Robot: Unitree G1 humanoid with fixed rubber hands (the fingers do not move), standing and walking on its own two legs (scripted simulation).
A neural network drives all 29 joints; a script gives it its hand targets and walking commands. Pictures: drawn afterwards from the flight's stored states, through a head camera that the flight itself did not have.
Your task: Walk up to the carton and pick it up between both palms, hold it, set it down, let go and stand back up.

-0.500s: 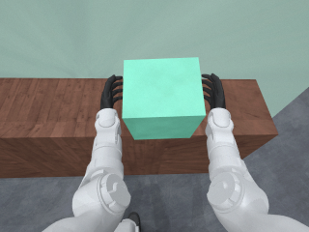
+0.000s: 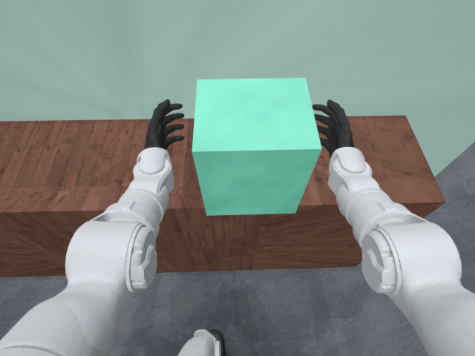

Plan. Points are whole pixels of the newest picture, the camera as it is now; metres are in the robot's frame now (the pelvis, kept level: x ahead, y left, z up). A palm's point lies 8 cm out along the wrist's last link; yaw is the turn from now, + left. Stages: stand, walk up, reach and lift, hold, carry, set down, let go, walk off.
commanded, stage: set down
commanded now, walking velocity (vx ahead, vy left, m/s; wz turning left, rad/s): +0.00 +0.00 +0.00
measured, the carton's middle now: (251, 153) +0.49 +0.02 -0.02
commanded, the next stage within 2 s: none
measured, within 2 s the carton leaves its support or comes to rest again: neither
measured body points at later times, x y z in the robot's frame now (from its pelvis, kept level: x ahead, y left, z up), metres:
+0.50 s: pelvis +0.00 +0.00 +0.01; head +0.09 +0.02 +0.45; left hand +0.47 +0.21 +0.09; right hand +0.49 -0.18 +0.10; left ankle +0.07 +0.10 -0.70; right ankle -0.04 -0.10 -0.70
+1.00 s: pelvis +0.01 +0.00 +0.03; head +0.04 +0.02 +0.48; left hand +0.45 +0.23 +0.16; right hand +0.48 -0.17 +0.16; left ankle +0.07 +0.10 -0.70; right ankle -0.04 -0.10 -0.70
